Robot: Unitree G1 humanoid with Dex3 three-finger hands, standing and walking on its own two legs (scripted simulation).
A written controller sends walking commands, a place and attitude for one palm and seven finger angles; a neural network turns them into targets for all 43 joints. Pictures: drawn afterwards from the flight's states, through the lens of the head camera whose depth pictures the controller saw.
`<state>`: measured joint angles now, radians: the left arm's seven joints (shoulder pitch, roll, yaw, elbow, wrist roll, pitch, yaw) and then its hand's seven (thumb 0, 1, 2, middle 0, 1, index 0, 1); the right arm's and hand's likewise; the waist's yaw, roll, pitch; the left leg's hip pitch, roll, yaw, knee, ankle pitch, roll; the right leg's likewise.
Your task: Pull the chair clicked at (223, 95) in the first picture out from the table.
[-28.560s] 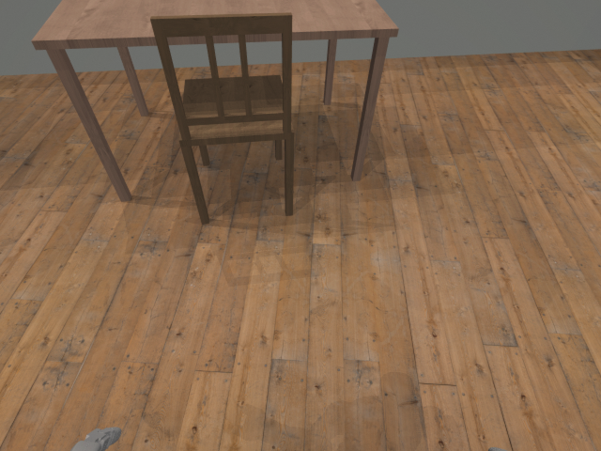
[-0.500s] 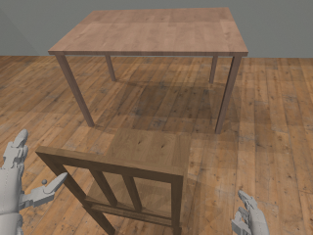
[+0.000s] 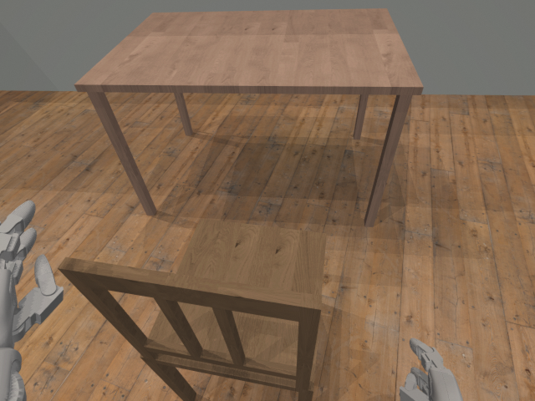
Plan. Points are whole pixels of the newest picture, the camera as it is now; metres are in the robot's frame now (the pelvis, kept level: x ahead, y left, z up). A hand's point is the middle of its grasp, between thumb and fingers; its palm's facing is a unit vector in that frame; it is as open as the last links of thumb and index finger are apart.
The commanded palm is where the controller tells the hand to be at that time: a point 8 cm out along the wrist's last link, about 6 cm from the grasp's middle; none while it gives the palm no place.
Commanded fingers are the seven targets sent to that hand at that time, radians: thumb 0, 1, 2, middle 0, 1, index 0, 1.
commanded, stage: draw the hand back to the body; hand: left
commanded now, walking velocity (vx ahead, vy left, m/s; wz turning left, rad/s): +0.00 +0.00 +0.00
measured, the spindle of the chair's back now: (182, 327) +0.26 +0.20 -0.10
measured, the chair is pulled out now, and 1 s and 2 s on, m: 0.64 0.64 0.64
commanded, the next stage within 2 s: step back with the hand held close in 0.06 s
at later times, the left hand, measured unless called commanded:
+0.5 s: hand (61, 301) +0.18 +0.25 +0.15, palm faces +0.34 -0.76 -0.55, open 7.4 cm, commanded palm +0.11 +0.30 +0.18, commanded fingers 0.00 0.90 0.90 -0.20 -0.30 -0.20 -0.30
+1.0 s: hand (1, 372) +0.10 +0.26 +0.16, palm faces +0.45 -0.75 -0.48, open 7.4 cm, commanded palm +0.03 +0.30 +0.18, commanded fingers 0.00 0.90 0.90 -0.20 -0.30 -0.20 -0.30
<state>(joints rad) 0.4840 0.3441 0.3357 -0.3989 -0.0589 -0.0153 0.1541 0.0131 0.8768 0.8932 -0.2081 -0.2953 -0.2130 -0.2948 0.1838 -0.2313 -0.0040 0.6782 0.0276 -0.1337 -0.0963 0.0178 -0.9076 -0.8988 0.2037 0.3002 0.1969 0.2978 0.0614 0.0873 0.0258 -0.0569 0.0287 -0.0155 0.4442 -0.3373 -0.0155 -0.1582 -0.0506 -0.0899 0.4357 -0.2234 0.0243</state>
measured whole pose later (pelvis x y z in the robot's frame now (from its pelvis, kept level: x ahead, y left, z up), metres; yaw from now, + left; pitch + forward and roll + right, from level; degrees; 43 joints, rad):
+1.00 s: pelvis -0.11 +0.00 -0.01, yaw +0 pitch +0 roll -1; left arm 0.53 0.42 0.42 -0.55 -0.03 -0.12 0.20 0.01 0.89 0.90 -0.21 -0.30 -0.22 -0.30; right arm 0.22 -0.23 -0.01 0.56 0.02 -0.06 -0.11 0.02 -0.91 -0.90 0.20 0.30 0.20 0.30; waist -0.01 0.02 0.04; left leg -0.36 0.03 -0.03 0.59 -0.23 -0.01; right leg -0.42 -0.04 -0.09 0.52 -0.23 0.02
